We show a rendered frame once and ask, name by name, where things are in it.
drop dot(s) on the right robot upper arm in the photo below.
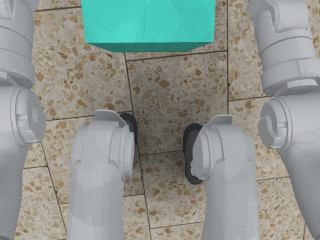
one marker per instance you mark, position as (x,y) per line
(290,124)

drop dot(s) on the left robot foot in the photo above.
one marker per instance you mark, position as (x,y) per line
(133,127)

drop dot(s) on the left robot shin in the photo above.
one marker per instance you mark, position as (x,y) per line
(79,138)

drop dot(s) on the robot left forearm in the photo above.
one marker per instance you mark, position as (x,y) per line
(16,42)

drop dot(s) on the carton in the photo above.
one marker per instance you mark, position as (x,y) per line
(125,26)

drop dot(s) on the left robot upper arm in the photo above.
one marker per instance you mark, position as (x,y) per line
(22,123)

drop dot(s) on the robot right forearm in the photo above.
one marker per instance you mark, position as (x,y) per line
(285,46)

